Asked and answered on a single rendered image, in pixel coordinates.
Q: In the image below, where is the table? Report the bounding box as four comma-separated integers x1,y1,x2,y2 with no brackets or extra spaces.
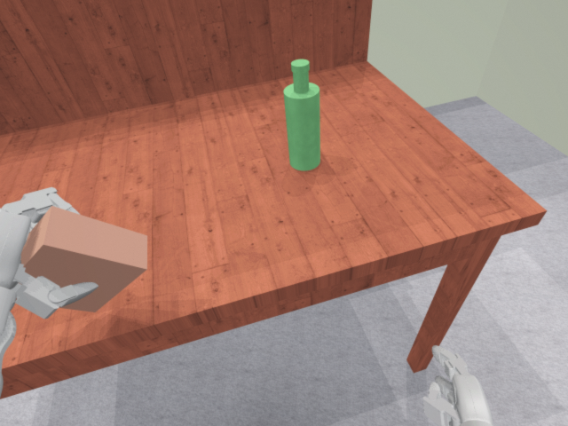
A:
0,0,547,399

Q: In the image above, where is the right robot hand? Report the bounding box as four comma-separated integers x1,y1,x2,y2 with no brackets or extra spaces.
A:
422,345,493,426

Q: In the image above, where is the left robot hand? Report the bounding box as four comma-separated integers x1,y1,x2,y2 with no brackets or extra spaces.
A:
0,187,99,319

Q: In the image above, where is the sponge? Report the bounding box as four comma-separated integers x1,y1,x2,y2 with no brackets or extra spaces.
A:
16,206,147,312

